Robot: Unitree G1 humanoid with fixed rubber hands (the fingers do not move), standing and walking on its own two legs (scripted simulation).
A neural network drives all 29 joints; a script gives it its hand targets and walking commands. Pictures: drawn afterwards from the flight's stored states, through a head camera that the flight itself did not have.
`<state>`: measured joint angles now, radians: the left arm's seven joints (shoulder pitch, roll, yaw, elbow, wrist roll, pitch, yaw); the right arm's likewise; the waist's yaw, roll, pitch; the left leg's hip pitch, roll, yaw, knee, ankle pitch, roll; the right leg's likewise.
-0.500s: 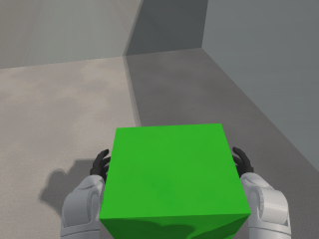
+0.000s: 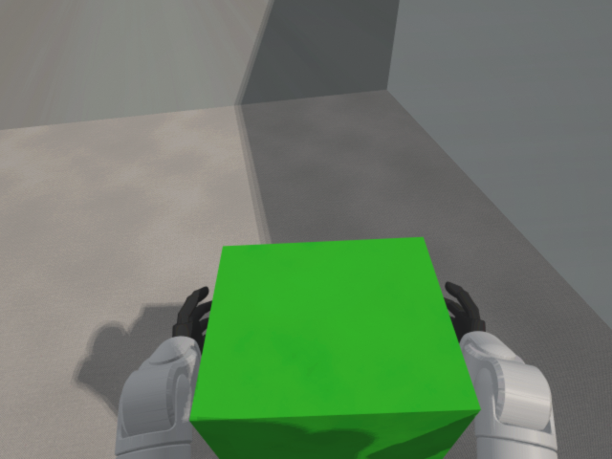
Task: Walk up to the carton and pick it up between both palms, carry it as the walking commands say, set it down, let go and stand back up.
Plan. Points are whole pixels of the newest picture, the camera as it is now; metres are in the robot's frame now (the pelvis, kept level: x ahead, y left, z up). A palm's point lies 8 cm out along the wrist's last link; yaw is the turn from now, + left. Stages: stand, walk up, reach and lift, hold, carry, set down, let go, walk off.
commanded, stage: carry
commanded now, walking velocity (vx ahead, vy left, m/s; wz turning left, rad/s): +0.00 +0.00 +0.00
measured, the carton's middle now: (328, 373) +0.26 +0.00 +0.00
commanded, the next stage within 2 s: none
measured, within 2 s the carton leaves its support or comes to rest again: neither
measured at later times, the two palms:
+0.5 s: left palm (189, 346) +0.27 +0.17 +0.05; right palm (465, 342) +0.27 -0.17 +0.06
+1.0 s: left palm (190, 346) +0.27 +0.17 +0.05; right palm (464, 342) +0.27 -0.17 +0.06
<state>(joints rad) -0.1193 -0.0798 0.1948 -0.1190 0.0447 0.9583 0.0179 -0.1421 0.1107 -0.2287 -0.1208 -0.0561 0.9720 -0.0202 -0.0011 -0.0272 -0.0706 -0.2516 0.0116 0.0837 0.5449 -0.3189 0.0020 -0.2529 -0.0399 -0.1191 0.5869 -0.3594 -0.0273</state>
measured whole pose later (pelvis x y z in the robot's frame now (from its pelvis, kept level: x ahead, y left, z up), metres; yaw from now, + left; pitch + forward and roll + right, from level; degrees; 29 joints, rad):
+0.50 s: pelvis +0.00 +0.00 +0.00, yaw +0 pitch +2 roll +1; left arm -0.12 -0.08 0.19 -0.11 0.04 0.94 0.02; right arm -0.14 0.11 -0.23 -0.11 -0.06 0.95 -0.02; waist 0.00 -0.03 -0.07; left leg -0.25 0.01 0.08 0.54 -0.32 0.00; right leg -0.25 -0.04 -0.12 0.59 -0.36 -0.03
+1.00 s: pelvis +0.00 +0.00 +0.00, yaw +0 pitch +2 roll +1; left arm -0.12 -0.08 0.19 -0.11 0.04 0.93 0.01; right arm -0.14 0.11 -0.23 -0.11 -0.06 0.94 -0.01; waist 0.00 -0.03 -0.07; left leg -0.25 0.01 0.08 0.54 -0.32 0.00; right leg -0.25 -0.04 -0.12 0.59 -0.36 -0.03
